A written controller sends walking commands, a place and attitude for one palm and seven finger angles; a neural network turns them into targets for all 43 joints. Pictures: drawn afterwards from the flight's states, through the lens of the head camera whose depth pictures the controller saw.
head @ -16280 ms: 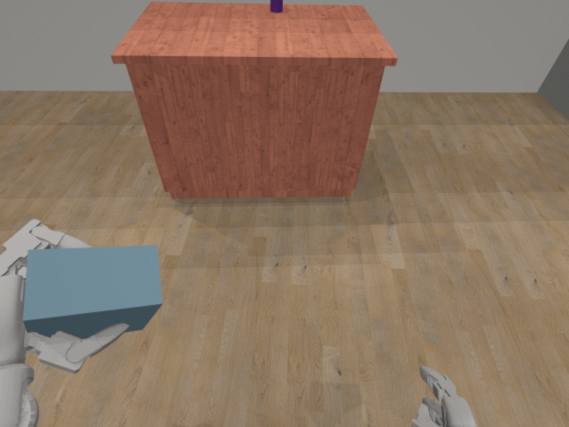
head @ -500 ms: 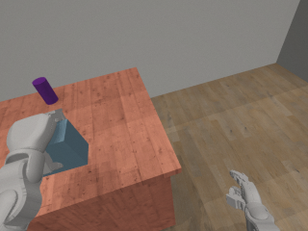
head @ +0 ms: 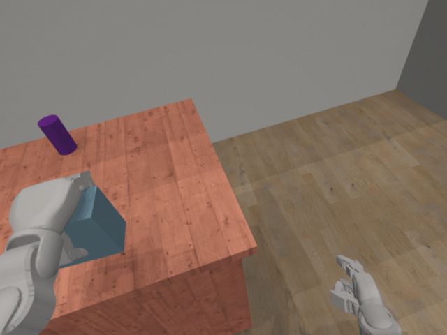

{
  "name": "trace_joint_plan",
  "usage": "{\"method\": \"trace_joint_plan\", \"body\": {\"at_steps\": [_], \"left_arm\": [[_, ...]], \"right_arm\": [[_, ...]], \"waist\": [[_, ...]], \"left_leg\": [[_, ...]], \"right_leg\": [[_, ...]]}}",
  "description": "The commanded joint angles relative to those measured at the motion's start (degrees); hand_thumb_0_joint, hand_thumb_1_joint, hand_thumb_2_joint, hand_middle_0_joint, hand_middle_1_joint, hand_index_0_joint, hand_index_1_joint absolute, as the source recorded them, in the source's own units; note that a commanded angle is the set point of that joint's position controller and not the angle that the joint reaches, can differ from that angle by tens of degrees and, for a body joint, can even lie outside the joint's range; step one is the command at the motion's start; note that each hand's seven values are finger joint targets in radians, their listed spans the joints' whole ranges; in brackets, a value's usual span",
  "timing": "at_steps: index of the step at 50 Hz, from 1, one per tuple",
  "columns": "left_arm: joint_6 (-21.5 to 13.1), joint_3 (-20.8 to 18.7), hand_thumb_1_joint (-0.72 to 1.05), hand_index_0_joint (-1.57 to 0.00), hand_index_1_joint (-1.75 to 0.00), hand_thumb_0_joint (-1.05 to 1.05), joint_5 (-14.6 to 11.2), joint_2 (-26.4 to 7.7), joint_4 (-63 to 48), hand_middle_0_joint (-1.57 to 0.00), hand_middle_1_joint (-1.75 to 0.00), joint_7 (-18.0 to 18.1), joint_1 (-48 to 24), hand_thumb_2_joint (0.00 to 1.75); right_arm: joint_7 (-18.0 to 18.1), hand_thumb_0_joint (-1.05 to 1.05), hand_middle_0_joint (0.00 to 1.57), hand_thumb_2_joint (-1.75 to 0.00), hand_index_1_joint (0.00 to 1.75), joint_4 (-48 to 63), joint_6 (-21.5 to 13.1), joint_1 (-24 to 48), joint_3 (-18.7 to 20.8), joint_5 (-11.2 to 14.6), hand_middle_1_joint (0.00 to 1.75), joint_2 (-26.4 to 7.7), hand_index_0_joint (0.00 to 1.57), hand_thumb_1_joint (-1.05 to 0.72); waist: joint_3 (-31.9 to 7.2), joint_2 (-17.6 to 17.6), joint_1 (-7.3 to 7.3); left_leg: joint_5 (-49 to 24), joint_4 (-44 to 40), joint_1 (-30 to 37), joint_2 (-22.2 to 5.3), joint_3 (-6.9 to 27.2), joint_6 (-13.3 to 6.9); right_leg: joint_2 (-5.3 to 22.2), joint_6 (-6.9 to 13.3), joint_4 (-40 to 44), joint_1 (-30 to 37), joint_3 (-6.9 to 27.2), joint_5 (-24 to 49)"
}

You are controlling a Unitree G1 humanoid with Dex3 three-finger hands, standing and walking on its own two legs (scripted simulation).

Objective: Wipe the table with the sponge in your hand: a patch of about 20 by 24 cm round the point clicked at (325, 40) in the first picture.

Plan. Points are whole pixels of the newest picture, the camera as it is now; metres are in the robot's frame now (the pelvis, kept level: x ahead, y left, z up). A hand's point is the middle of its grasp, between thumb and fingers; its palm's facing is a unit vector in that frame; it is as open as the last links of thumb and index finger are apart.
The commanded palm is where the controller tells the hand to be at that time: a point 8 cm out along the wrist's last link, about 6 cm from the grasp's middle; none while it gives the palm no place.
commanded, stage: move the sponge above the wiping area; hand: left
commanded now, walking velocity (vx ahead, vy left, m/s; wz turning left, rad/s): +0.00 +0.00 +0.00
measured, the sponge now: (82, 234) +0.23 +0.29 +0.10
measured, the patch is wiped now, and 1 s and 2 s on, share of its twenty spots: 0.00 0.00 0.00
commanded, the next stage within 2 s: lower the sponge onto the table in 1.76 s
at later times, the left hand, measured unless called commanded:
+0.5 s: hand (65, 230) +0.22 +0.30 +0.12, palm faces +0.06 -0.07 -1.00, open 10.5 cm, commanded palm +0.18 +0.30 +0.19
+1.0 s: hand (71, 229) +0.23 +0.31 +0.10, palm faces +0.03 -0.08 -1.00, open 10.5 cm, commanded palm +0.19 +0.30 +0.17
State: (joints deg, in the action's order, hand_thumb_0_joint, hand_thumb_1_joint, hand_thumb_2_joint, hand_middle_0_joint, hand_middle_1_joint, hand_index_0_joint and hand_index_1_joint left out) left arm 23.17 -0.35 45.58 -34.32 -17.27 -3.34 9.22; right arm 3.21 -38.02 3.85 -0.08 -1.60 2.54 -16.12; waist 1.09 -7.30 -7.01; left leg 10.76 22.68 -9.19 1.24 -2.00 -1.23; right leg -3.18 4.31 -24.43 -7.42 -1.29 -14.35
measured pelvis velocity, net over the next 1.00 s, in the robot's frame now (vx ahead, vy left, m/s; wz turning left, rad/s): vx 0.00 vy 0.01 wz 0.01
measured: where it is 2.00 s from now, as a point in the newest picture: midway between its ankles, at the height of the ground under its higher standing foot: outside the picture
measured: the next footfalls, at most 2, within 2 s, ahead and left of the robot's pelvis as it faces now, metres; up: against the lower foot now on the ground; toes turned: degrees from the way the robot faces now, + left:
none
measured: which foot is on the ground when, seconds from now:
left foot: down 0.00-1.00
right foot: down 0.00-1.00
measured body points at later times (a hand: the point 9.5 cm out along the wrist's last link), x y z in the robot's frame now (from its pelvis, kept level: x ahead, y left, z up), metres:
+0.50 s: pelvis +0.00 +0.01 +0.00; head +0.00 -0.04 +0.45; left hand +0.21 +0.30 +0.18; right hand +0.26 -0.19 -0.09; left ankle +0.02 +0.11 -0.74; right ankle -0.01 -0.07 -0.74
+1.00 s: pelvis +0.00 +0.01 +0.00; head +0.00 -0.03 +0.45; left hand +0.22 +0.31 +0.16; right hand +0.25 -0.19 -0.09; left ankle +0.02 +0.11 -0.74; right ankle -0.01 -0.07 -0.74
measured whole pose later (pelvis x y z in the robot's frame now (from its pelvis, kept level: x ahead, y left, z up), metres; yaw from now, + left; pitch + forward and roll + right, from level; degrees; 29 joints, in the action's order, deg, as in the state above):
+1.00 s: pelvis +0.00 +0.01 +0.00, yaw +0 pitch -3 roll +0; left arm 22.6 1.7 48.2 -31.1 -12.0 -0.2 9.2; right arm 2.6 -38.5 4.5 -0.5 -1.8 2.4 -15.5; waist 1.0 -6.4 -6.9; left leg 10.6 21.8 -8.6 1.9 -1.8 -2.1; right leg -2.7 3.4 -22.4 -6.2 -1.2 -13.7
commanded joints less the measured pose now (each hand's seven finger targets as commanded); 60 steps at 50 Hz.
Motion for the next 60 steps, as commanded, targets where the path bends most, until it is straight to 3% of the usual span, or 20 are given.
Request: {"method": "trace_joint_plan", "body": {"at_steps": [1,2,11,12,15,16,17,21,22,30,32,36,37,41,42,46,47,51,52,60], "left_arm": [[-0.11,-14.30,0.10,-1.20,-1.60,0.00,2.59,-17.92,-10.38,-1.20,-1.60,3.76,-12.92,1.30],[-0.52,-12.92,0.10,-1.20,-1.60,0.00,2.21,-15.96,-10.04,-1.20,-1.60,3.96,-12.23,1.30],[-1.84,-12.32,0.10,-1.20,-1.60,0.00,1.76,-15.08,-12.74,-1.20,-1.60,3.15,-8.19,1.30],[-2.39,-9.57,0.10,-1.20,-1.60,0.00,1.64,-12.08,-12.76,-1.20,-1.60,3.21,-9.16,1.30],[-3.17,-12.03,0.10,-1.20,-1.60,0.00,2.55,-14.77,-12.12,-1.20,-1.60,3.94,-8.19,1.30],[-2.84,-13.35,0.10,-1.20,-1.60,0.00,2.87,-16.30,-12.65,-1.20,-1.60,4.27,-8.98,1.30],[-2.97,-11.00,0.10,-1.20,-1.60,0.00,2.89,-13.64,-11.59,-1.20,-1.60,4.62,-9.92,1.30],[-2.81,-13.12,0.10,-1.20,-1.60,0.00,3.29,-15.67,-11.93,-1.20,-1.60,5.67,-10.11,1.30],[-2.69,-10.33,0.10,-1.20,-1.60,0.00,3.41,-12.72,-10.86,-1.20,-1.60,5.66,-11.19,1.30],[-0.80,-9.40,0.10,-1.20,-1.60,0.00,3.85,-12.67,-7.55,-1.20,-1.60,4.64,-10.06,1.30],[-1.14,-6.64,0.10,-1.20,-1.60,0.00,4.10,-10.28,-9.32,-1.20,-1.60,4.34,-12.71,1.30],[-2.38,-8.78,0.10,-1.20,-1.60,0.00,4.89,-12.35,-10.87,-1.20,-1.60,4.61,-11.69,1.30],[-2.75,-5.97,0.10,-1.20,-1.60,0.00,4.99,-9.20,-10.61,-1.20,-1.60,4.87,-12.84,1.30],[-1.71,-11.27,0.10,-1.20,-1.60,0.00,5.47,-14.24,-7.39,-1.20,-1.60,6.11,-11.86,1.30],[-1.51,-7.91,0.10,-1.20,-1.60,0.00,5.23,-10.38,-7.09,-1.20,-1.60,6.29,-12.67,1.30],[-0.74,-9.16,0.10,-1.20,-1.60,0.00,4.83,-12.09,-6.59,-1.20,-1.60,6.36,-12.28,1.30],[-1.01,-6.76,0.10,-1.20,-1.60,0.00,4.76,-9.45,-6.83,-1.20,-1.60,6.20,-12.70,1.30],[-1.30,-6.91,0.10,-1.20,-1.60,0.00,5.00,-9.97,-8.73,-1.20,-1.60,5.29,-10.90,1.30],[-1.67,-5.01,0.10,-1.20,-1.60,0.00,4.74,-7.67,-8.57,-1.20,-1.60,5.34,-10.72,1.30],[-3.08,-10.80,0.10,-1.20,-1.60,0.00,5.49,-13.40,-7.68,-1.20,-1.60,6.94,-10.18,1.30]], "right_arm": [[0.42,0.00,0.20,-0.90,0.30,10.67,-3.21,13.57,1.40,0.00,0.30,-5.12,0.20,-0.90],[0.37,0.00,0.20,-0.90,0.30,10.76,-3.42,12.31,1.71,0.08,0.30,-4.86,0.20,-0.90],[0.52,0.00,0.20,-0.90,0.30,11.00,-3.67,13.12,1.56,0.07,0.30,-4.88,0.20,-0.90],[0.59,0.00,0.20,-0.90,0.30,11.19,-3.90,11.55,1.79,0.05,0.30,-4.71,0.20,-0.90],[0.67,0.00,0.20,-0.90,0.30,10.82,-3.69,10.81,2.18,-0.22,0.30,-5.10,0.20,-0.90],[0.70,0.00,0.20,-0.90,0.30,10.65,-3.72,12.32,1.80,-0.20,0.30,-5.07,0.20,-0.90],[0.69,0.00,0.20,-0.90,0.30,10.67,-3.70,10.85,1.90,-0.16,0.30,-4.77,0.20,-0.90],[0.39,0.00,0.20,-0.90,0.30,10.58,-3.48,12.69,1.78,-0.08,0.30,-4.86,0.20,-0.90],[0.26,0.00,0.20,-0.90,0.30,10.49,-3.49,11.79,1.66,-0.19,0.30,-4.58,0.20,-0.90],[0.38,0.00,0.20,-0.90,0.30,10.22,-2.78,11.93,1.76,-0.06,0.30,-5.22,0.20,-0.90],[0.49,0.00,0.20,-0.90,0.30,10.67,-3.12,12.43,1.35,-0.07,0.30,-4.62,0.20,-0.90],[0.25,0.00,0.20,-0.90,0.30,10.73,-3.17,13.51,1.29,-0.27,0.30,-4.69,0.20,-0.90],[0.15,0.00,0.20,-0.90,0.30,10.60,-3.23,11.93,1.34,-0.29,0.30,-4.31,0.20,-0.90],[0.07,0.00,0.20,-0.90,0.30,9.81,-2.48,12.76,1.57,-0.32,0.30,-5.25,0.20,-0.90],[-0.07,0.00,0.20,-0.90,0.30,10.26,-2.60,12.08,1.52,-0.12,0.30,-4.63,0.20,-0.90],[-0.11,0.00,0.20,-0.90,0.30,10.05,-2.48,13.25,1.43,-0.01,0.30,-5.04,0.20,-0.90],[-0.19,0.00,0.20,-0.90,0.30,10.06,-2.64,12.07,1.59,0.03,0.30,-4.85,0.20,-0.90],[-0.24,0.00,0.20,-0.90,0.30,10.42,-2.52,12.62,1.50,-0.13,0.30,-4.96,0.20,-0.90],[-0.17,0.00,0.20,-0.90,0.30,10.64,-2.76,11.19,1.84,-0.06,0.30,-4.76,0.20,-0.90],[-0.10,0.00,0.20,-0.90,0.30,9.91,-2.35,10.05,2.12,-0.34,0.30,-5.20,0.20,-0.90]], "waist": [[-11.63,2.99,-1.08],[-12.11,3.43,-0.57],[-11.01,1.91,-0.54],[-11.31,2.27,0.40],[-12.24,3.53,-0.45],[-11.29,1.61,-0.65],[-10.97,2.31,0.17],[-11.57,1.48,-0.93],[-11.58,1.68,-0.40],[-10.42,3.85,-0.36],[-10.77,1.77,0.14],[-11.83,1.74,-0.97],[-12.45,1.58,-0.02],[-10.72,2.95,-1.13],[-10.91,3.29,-0.36],[-11.02,1.67,-0.92],[-11.49,1.90,-0.04],[-11.63,2.00,-0.25],[-11.41,2.30,0.43],[-12.04,2.65,-0.53]], "left_leg": [[-12.44,-0.30,4.31,1.17,4.85,-1.66],[-12.93,0.12,4.15,0.85,4.21,-1.81],[-12.97,0.04,5.07,1.16,5.10,-1.87],[-13.09,0.17,5.14,0.60,4.55,-2.00],[-13.64,-0.07,5.34,0.83,4.93,-2.01],[-13.01,-0.32,5.48,0.96,5.36,-1.83],[-12.86,-0.29,4.99,0.61,4.76,-1.89],[-12.73,-0.98,5.51,0.81,5.56,-1.61],[-12.86,-1.08,5.08,0.52,5.07,-1.56],[-10.92,-2.07,4.31,0.79,5.55,-1.65],[-10.50,-2.03,5.29,0.67,5.12,-1.78],[-11.61,-2.36,6.19,0.87,6.30,-1.67],[-12.26,-2.25,6.37,0.38,5.68,-1.73],[-10.85,-2.70,5.12,0.72,5.99,-1.52],[-11.27,-2.41,4.83,0.53,5.12,-1.62],[-11.39,-2.60,5.45,0.90,5.68,-1.55],[-12.08,-2.21,5.43,0.55,5.02,-1.63],[-13.11,-2.04,6.19,0.77,5.93,-1.74],[-12.88,-1.60,6.12,0.50,5.14,-2.00],[-15.04,-1.03,5.81,0.81,5.35,-1.91]], "right_leg": [[2.55,-0.16,4.55,2.51,10.41,12.76],[2.99,-0.58,3.95,2.98,8.79,13.70],[2.34,-0.33,4.65,1.42,9.39,13.30],[2.80,-0.83,4.18,1.29,7.39,13.46],[2.83,-0.73,4.34,2.11,7.89,14.16],[2.12,-0.01,4.86,1.49,9.39,12.49],[2.53,-0.47,4.52,1.48,7.46,12.35],[1.82,0.19,4.98,1.88,8.92,11.14],[2.36,-0.19,4.63,1.78,6.81,11.27],[2.14,-0.37,5.43,1.94,6.75,9.36],[2.05,-0.26,5.46,1.32,6.39,8.19],[1.22,0.44,5.52,2.04,7.99,8.57],[1.68,0.03,4.86,2.01,5.90,9.31],[1.17,0.60,5.95,2.10,8.47,7.94],[1.73,0.07,5.41,2.30,6.39,8.62],[1.29,0.47,5.85,2.30,7.89,8.81],[1.64,0.07,5.10,2.43,6.16,9.95],[1.24,0.34,5.34,2.14,7.52,11.16],[1.70,-0.18,5.12,1.85,6.16,11.15],[1.66,0.09,4.97,3.09,6.91,13.99]]}}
